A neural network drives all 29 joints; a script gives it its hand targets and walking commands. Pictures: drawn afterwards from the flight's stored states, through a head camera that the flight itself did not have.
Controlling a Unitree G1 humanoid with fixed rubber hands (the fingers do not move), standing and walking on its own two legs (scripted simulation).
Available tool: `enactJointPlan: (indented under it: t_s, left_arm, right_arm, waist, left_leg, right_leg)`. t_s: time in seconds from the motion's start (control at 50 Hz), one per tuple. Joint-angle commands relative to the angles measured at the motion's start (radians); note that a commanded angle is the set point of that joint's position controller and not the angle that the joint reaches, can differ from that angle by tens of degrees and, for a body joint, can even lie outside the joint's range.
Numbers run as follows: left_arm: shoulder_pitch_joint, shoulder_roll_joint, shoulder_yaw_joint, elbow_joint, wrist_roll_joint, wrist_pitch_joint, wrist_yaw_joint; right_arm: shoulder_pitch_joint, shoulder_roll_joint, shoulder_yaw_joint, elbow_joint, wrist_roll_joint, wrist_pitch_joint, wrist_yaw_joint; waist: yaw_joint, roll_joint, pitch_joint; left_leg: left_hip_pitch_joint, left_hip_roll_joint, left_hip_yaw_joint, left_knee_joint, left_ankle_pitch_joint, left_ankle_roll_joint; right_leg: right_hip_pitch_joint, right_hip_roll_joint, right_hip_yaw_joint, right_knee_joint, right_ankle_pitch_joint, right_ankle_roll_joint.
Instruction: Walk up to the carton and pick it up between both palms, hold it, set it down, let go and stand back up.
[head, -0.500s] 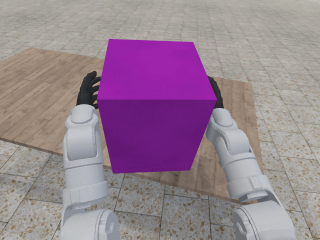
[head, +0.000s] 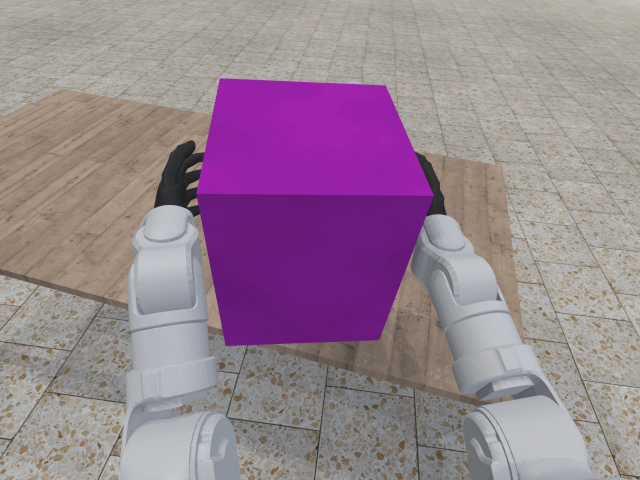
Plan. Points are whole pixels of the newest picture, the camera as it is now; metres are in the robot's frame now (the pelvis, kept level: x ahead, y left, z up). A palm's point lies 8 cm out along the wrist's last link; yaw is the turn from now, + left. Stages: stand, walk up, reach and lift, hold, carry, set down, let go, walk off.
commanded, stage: hold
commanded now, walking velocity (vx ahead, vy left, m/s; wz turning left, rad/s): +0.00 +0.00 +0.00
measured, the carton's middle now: (304, 217) +0.39 +0.01 +0.16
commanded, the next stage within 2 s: none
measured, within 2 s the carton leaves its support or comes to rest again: neither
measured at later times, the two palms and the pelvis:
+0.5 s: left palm (185, 211) +0.36 +0.14 +0.20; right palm (439, 221) +0.35 -0.15 +0.18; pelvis +0.00 +0.00 +0.00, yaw +0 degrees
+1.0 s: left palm (184, 209) +0.36 +0.14 +0.20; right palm (437, 217) +0.35 -0.15 +0.19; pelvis +0.00 +0.00 +0.00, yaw +0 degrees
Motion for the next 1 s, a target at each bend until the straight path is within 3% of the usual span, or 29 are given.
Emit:
enactJointPlan:
  t_s: [0.0,0.06,0.1,0.18,0.2,0.22,0.24,0.26,0.3,0.36,0.54,0.74,0.98]
  left_arm:
    - [-0.593,-0.526,-0.505,-0.083,-0.168,-0.052,-0.135]
    - [-0.601,-0.529,-0.529,-0.115,-0.181,-0.066,-0.125]
    - [-0.557,-0.499,-0.466,-0.024,-0.15,-0.054,-0.135]
    - [-0.605,-0.494,-0.453,-0.033,-0.147,-0.054,-0.141]
    - [-0.615,-0.499,-0.464,-0.047,-0.149,-0.054,-0.138]
    - [-0.61,-0.508,-0.476,-0.069,-0.156,-0.057,-0.133]
    - [-0.61,-0.511,-0.495,-0.082,-0.163,-0.058,-0.133]
    - [-0.511,-0.544,-0.558,-0.084,-0.208,-0.061,-0.144]
    - [-0.51,-0.51,-0.518,-0.092,-0.194,-0.069,-0.15]
    - [-0.525,-0.491,-0.485,-0.075,-0.166,-0.06,-0.155]
    - [-0.571,-0.525,-0.513,-0.063,-0.177,-0.076,-0.129]
    - [-0.582,-0.525,-0.49,-0.023,-0.169,-0.075,-0.136]
    - [-0.572,-0.516,-0.496,-0.044,-0.173,-0.081,-0.14]
  right_arm:
    - [-0.774,0.571,0.368,-0.373,0.095,-0.108,0.101]
    - [-0.772,0.575,0.39,-0.39,0.1,-0.104,0.094]
    - [-0.752,0.571,0.376,-0.341,0.086,-0.086,0.094]
    - [-0.783,0.586,0.376,-0.353,0.076,-0.093,0.096]
    - [-0.776,0.574,0.366,-0.346,0.074,-0.094,0.098]
    - [-0.776,0.586,0.376,-0.355,0.088,-0.097,0.101]
    - [-0.762,0.582,0.381,-0.362,0.094,-0.098,0.099]
    - [-0.747,0.588,0.39,-0.464,0.102,-0.112,0.09]
    - [-0.701,0.552,0.41,-0.42,0.116,-0.086,0.075]
    - [-0.69,0.54,0.384,-0.371,0.089,-0.082,0.091]
    - [-0.757,0.555,0.38,-0.378,0.085,-0.106,0.111]
    - [-0.762,0.559,0.353,-0.333,0.072,-0.108,0.111]
    - [-0.751,0.564,0.374,-0.357,0.084,-0.108,0.103]
  waist:
    - [-0.026,0.081,-0.481]
    - [-0.031,0.095,-0.517]
    - [-0.018,0.055,-0.412]
    - [-0.005,0.027,-0.433]
    - [-0.005,0.062,-0.441]
    - [-0.005,0.056,-0.454]
    - [-0.013,0.08,-0.467]
    - [-0.071,0.047,-0.548]
    - [-0.056,0.043,-0.494]
    - [-0.031,0.055,-0.403]
    - [-0.014,0.069,-0.439]
    - [-0.028,0.063,-0.439]
    - [-0.03,0.059,-0.451]
  left_leg:
    - [-0.133,-0.071,0.094,-0.073,0.333,-0.03]
    - [-0.122,-0.077,0.081,-0.057,0.362,-0.036]
    - [-0.168,-0.078,0.096,-0.095,0.26,-0.018]
    - [-0.187,-0.076,0.102,-0.107,0.222,-0.005]
    - [-0.183,-0.075,0.097,-0.11,0.228,-0.009]
    - [-0.168,-0.072,0.097,-0.103,0.245,-0.01]
    - [-0.142,-0.074,0.106,-0.096,0.285,-0.018]
    - [-0.103,-0.078,0.094,-0.038,0.393,-0.028]
    - [-0.109,-0.09,0.087,-0.052,0.357,-0.029]
    - [-0.161,-0.073,0.09,-0.106,0.252,-0.017]
    - [-0.136,-0.065,0.093,-0.094,0.268,-0.013]
    - [-0.146,-0.068,0.097,-0.101,0.236,-0.012]
    - [-0.135,-0.074,0.092,-0.087,0.274,-0.015]
  right_leg:
    - [0.333,0.081,-0.018,0.032,0.165,0.007]
    - [0.334,0.072,-0.011,0.044,0.202,0.006]
    - [0.326,0.065,-0.009,0.026,0.139,0.015]
    - [0.331,0.063,-0.01,0.034,0.126,0.018]
    - [0.327,0.066,-0.012,0.032,0.101,0.01]
    - [0.312,0.069,-0.012,0.034,0.11,0.009]
    - [0.307,0.074,-0.015,0.032,0.139,0.011]
    - [0.345,0.076,-0.015,0.041,0.276,0.025]
    - [0.337,0.068,-0.012,0.039,0.294,0.036]
    - [0.303,0.065,-0.018,0.022,0.143,0.023]
    - [0.257,0.075,-0.015,0.019,0.077,0.008]
    - [0.267,0.071,-0.014,0.018,0.079,0.013]
    - [0.282,0.07,-0.014,0.022,0.136,0.018]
